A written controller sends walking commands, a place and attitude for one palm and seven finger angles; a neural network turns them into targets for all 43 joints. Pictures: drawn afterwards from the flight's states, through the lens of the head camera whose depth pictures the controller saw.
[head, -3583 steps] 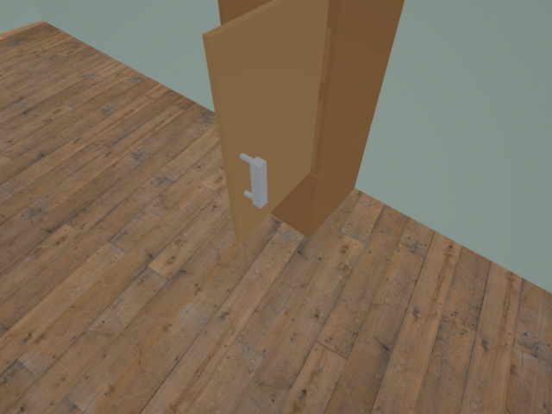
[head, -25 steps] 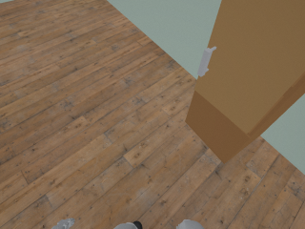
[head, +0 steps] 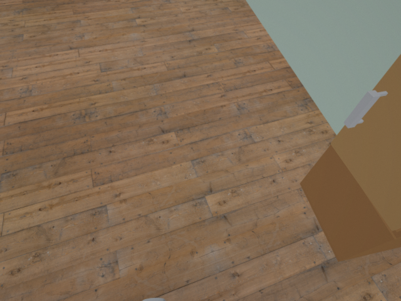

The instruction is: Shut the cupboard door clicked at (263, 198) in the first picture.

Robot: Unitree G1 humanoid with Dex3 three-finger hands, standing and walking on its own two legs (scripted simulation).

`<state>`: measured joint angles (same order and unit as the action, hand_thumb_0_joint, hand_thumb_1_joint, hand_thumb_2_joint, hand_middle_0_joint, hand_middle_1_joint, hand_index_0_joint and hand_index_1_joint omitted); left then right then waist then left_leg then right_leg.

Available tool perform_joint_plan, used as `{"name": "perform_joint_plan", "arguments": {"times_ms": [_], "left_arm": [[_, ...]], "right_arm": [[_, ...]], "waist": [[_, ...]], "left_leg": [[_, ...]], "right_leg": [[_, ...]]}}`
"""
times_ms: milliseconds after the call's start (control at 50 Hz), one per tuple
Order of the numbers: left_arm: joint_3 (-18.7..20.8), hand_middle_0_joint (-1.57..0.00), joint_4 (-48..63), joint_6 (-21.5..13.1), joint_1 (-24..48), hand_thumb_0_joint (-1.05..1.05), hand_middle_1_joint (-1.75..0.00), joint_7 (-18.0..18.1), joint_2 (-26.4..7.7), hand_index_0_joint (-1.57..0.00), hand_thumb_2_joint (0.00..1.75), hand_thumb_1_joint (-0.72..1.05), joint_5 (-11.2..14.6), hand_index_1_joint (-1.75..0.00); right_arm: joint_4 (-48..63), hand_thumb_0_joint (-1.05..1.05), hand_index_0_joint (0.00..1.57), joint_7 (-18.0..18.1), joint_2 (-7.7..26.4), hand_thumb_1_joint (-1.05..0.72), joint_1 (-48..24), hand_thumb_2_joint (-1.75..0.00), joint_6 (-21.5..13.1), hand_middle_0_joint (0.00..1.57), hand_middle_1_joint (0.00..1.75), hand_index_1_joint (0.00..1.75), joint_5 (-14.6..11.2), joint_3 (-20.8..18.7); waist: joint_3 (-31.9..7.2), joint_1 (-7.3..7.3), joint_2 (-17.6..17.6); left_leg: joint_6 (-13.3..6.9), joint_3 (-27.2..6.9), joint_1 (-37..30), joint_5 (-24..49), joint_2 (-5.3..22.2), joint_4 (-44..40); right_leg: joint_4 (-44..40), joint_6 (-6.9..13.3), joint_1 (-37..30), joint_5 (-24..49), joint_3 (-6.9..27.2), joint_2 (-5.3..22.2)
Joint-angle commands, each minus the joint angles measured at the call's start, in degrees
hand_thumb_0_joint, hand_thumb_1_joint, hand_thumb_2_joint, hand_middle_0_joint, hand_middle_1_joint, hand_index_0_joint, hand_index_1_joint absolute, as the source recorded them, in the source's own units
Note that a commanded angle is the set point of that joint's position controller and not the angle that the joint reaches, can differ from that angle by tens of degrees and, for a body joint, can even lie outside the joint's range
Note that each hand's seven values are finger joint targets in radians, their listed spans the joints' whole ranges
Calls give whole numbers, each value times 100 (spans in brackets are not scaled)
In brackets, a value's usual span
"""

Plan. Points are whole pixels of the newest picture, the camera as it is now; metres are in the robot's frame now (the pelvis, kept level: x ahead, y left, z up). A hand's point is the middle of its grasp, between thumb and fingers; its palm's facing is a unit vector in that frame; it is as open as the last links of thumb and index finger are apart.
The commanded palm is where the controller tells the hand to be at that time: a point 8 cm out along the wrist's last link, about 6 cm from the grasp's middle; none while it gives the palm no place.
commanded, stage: walk to a spot facing it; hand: left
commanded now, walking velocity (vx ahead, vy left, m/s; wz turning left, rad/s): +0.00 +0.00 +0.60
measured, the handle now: (366, 109) +0.70 -0.51 -0.08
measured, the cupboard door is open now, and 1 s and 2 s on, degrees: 3 3 3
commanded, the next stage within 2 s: turn to face it in 1.06 s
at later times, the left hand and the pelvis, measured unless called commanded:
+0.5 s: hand out of the picture +0.06 +0.18 -0.13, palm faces +0.30 -0.91 -0.27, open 7.4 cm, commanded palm none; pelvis +0.06 -0.02 +0.02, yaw +17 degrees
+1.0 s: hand out of the picture +0.12 +0.29 -0.15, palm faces +0.57 -0.79 -0.22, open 7.4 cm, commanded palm none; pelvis +0.18 +0.09 +0.01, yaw +33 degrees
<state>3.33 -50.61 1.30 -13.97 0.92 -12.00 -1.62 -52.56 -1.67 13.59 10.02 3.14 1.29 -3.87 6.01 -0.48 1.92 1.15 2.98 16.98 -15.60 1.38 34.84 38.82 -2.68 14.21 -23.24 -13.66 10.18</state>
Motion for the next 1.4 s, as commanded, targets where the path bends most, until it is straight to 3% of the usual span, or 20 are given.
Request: {"name": "perform_joint_plan", "arguments": {"times_ms": [0, 100, 200, 280, 300, 320, 340, 420, 480, 660, 700, 740, 780, 820, 920, 1140, 1220, 1260, 1280, 1380], "left_arm": [[169, -20, 706, 28, 325, 0, -30, 97, -680, -20, 90, 90, 32, -30], [228, -20, 489, 18, 408, 0, -30, -40, -622, -20, 90, 90, 41, -30], [210, -20, 508, -60, 484, 0, -30, -174, -589, -20, 90, 90, 14, -30], [273, -20, 204, -162, -509, 0, -30, -210, -686, -20, 90, 90, -4, -30], [360, -20, 67, -225, -1125, 0, -30, -158, -975, -20, 90, 90, -55, -30], [460, -20, 63, -276, -1457, 0, -30, -57, -1608, -20, 90, 90, -136, -30], [382, -20, 137, -236, -1168, 0, -30, -5, -1487, -20, 90, 90, -21, -30], [227, -20, 318, -411, 71, 0, -30, -4, -749, -20, 90, 90, 3, -30], [202, -20, 113, -517, -444, 0, -30, 0, -624, -20, 90, 90, 15, -30], [256, -20, -365, -539, -1251, 0, -30, 21, -779, -20, 90, 90, -44, -30], [320, -20, -302, -543, -1043, 0, -30, 2, -957, -20, 90, 90, -37, -30], [331, -20, -267, -517, -890, 0, -30, -56, -1050, -20, 90, 90, 35, -30], [219, -20, 301, -445, -437, 0, -30, -176, -592, -20, 90, 90, 82, -30], [223, -20, 533, -427, 267, 0, -30, -107, -601, -20, 90, 90, 57, -30], [225, -20, -81, -238, -688, 0, -30, -175, -282, -20, 90, 90, -61, -30], [131, -20, 415, -243, 556, 0, -30, -205, -272, -20, 90, 90, -7, -30], [97, -20, -72, -354, -442, 0, -30, -122, -344, -20, 90, 90, 3, -30], [227, -20, -389, -441, -1289, 0, -30, -41, -1011, -20, 90, 90, -33, -30], [184, -20, -414, -419, -1303, 0, -30, -33, -1076, -20, 90, 90, 32, -30], [188, -20, -266, -319, -295, 0, -30, 59, -578, -20, 90, 90, 49, -30]], "right_arm": [[55, 0, 20, 186, 1471, -90, 1283, -90, -166, 20, 30, 30, 10, -352], [305, 0, 20, 310, 990, -90, 350, -90, -233, 20, 30, 30, 81, -153], [294, 0, 20, 246, 1100, -90, 330, -90, -269, 20, 30, 30, 87, -200], [406, 0, 20, 216, 1039, -90, -151, -90, -242, 20, 30, 30, 47, -216], [506, 0, 20, 204, 752, -90, -255, -90, -266, 20, 30, 30, -2, -166], [668, 0, 20, 164, 262, -90, -233, -90, -302, 20, 30, 30, -79, -57], [717, 0, 20, 125, 578, -90, -486, -90, -284, 20, 30, 30, 31, -139], [283, 0, 20, -56, 362, -90, 168, -90, -181, 20, 30, 30, 98, -174], [255, 0, 20, -105, 156, -90, 72, -90, -198, 20, 30, 30, 35, -104], [577, 0, 20, -193, -9, -90, -915, -90, -345, 20, 30, 30, 32, 61], [511, 0, 20, -157, 106, -90, -430, -90, -411, 20, 30, 30, 33, 19], [164, 0, 20, -98, 561, -90, 909, -90, -447, 20, 30, 30, 74, -118], [-86, 0, 20, 96, 1767, -90, 2104, -90, -480, 20, 30, 30, 54, -416], [-26, 0, 20, 184, 1446, -90, 1609, -90, -459, 20, 30, 30, 9, -300], [178, 0, 20, 274, 651, -90, 394, -90, -651, 20, 30, 30, 30, -7], [-228, 0, 20, 269, 485, -90, 901, -90, -644, 20, 30, 30, 28, -40], [-513, 0, 20, 321, 295, -90, 1075, -90, -615, 20, 30, 30, -16, 20], [-477, 0, 20, 273, -90, -90, 1449, -90, -643, 20, 30, 30, -66, 81], [-443, 0, 20, 322, 19, -90, 1443, -90, -574, 20, 30, 30, -66, 77], [-422, 0, 20, 329, -101, -90, 796, -90, -364, 20, 30, 30, -66, 105]], "waist": [[-1440, -557, -1469], [-695, -185, -1264], [-505, -174, -1194], [-440, 374, -795], [-577, 691, 133], [-726, 880, 2136], [-172, 684, 1454], [102, -156, 844], [-112, -19, 597], [-84, 327, 680], [-409, 64, 625], [-1170, -635, 94], [-2004, -1083, -1939], [-1114, -775, -370], [-528, 50, -893], [-211, -58, -634], [-690, 295, -307], [-1286, 439, 1314], [-1243, 385, 1040], [-863, 39, 366]], "left_leg": [[-1408, -2407, -2028, 4757, 2269, -1114], [-1023, -1855, -1133, 1707, 1192, -1458], [-1038, -2137, -618, -858, 975, -1886], [-817, -2080, 1053, -2024, 517, -1284], [-580, -1643, 2109, -2290, -43, -187], [-174, -526, 3097, -2225, -756, 1994], [-192, -846, 2960, -1841, -309, 3260], [-58, -670, 2215, -43, 248, 3914], [28, -323, 2291, 276, 203, 3294], [-247, 349, 2039, -160, 278, 718], [-439, 602, 1041, -411, -23, 354], [-589, 591, -1305, 130, -308, -393], [-1657, -3575, -3379, 689, 2136, -1537], [-1540, -3087, -2042, 90, 2204, -1873], [-1152, -1514, -253, 120, 1144, -2150], [-1305, -1391, -630, 971, 1071, -2098], [-736, -652, -662, 1711, 672, -763], [-237, 155, 898, -947, -402, 1339], [-166, -9, 945, -2231, -323, 2199], [85, -252, 963, -1019, 140, 2528]], "right_leg": [[2483, -38, 1847, -1461, 1139, -278], [2158, -96, 1841, -251, 1232, -430], [831, -68, 1374, -129, 1017, -668], [-731, -28, -847, 437, 748, -1022], [-1623, 82, -1986, -306, 1452, -458], [-2868, 643, -2393, -2128, 3857, 1427], [-3379, 914, -1120, -2794, 4466, 1877], [-3109, 642, 111, -993, 2094, 1060], [-2820, 634, -745, 1027, 956, 768], [-2106, 723, -2020, 3504, 138, 1222], [-1395, 706, -1824, 4504, -70, 1285], [616, 441, -723, 3917, -508, 912], [3650, -13, 2516, -1161, 361, -444], [4026, 133, 2704, -482, 1072, -92], [2817, 21, 1758, 635, 1224, -86], [112, -8, 1355, 1271, 1091, -484], [-1219, 222, -468, 2022, 1072, -759], [-1653, 1093, -2222, 3973, 3293, 940], [-1989, 1645, -1894, 4266, 3699, 1449], [-2020, 1476, -753, 4751, 2542, 527]]}}
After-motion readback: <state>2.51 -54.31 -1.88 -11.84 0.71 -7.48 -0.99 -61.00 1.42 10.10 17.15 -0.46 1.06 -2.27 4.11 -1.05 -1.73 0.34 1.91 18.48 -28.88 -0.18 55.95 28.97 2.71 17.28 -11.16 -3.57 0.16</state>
